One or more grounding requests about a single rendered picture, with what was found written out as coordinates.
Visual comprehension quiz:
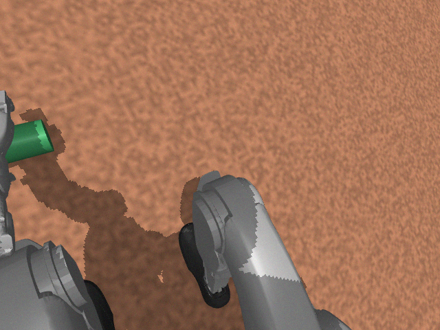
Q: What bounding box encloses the left robot hand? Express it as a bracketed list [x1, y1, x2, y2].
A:
[0, 90, 16, 185]

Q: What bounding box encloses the right robot hand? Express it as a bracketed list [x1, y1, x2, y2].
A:
[312, 304, 352, 330]

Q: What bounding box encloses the bottle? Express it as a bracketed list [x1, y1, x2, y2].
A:
[5, 120, 54, 163]

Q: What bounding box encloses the right robot foot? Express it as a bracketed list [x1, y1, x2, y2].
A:
[179, 223, 230, 308]

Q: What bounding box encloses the left robot foot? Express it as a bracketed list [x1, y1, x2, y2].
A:
[84, 280, 115, 330]

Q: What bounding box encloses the left robot arm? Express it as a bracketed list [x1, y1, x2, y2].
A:
[0, 155, 15, 259]

